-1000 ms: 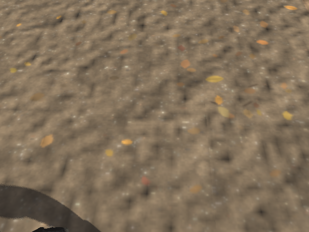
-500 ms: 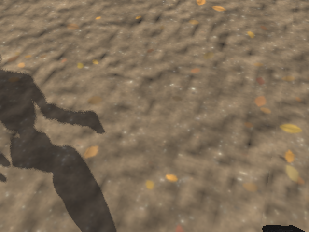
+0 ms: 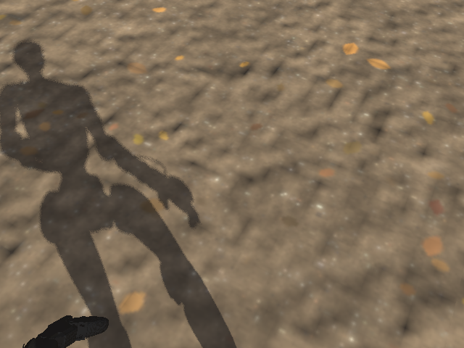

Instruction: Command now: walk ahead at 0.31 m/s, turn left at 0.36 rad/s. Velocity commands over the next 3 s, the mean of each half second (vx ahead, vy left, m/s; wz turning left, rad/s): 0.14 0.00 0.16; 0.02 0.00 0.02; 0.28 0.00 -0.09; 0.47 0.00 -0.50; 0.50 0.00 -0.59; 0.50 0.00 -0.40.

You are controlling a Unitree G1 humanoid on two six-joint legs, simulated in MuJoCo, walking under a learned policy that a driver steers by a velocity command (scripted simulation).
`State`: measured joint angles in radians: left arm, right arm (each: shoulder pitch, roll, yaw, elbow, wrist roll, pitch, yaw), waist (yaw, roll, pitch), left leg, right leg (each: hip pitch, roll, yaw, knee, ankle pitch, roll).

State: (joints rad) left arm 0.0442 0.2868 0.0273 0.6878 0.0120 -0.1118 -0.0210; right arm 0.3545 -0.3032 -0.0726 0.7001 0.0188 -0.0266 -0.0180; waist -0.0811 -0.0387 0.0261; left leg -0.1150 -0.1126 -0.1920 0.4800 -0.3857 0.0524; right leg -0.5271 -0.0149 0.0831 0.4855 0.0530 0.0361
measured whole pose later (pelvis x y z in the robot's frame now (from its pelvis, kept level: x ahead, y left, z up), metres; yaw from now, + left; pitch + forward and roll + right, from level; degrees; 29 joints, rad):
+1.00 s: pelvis +0.15 -0.01 +0.00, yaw +3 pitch -2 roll +0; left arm 0.13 0.24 0.02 1.01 0.00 0.01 0.02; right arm 0.23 -0.23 -0.04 0.81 -0.01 0.00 -0.03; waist 0.01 0.00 0.04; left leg -0.19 0.00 -0.04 0.53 -0.31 -0.01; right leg -0.21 -0.01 0.00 0.52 -0.28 0.01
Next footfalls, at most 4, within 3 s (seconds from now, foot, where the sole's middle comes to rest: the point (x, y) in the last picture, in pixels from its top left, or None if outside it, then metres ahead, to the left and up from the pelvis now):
0.02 right None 0.19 -0.13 -0.77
0.36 left None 0.17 0.11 -0.77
1.74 right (255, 322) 0.53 -0.10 -0.77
2.24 left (211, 231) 0.84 0.01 -0.77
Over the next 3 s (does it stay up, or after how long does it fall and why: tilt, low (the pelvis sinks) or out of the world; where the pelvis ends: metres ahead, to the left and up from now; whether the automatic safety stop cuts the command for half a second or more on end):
stays up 0.92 -0.29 0.01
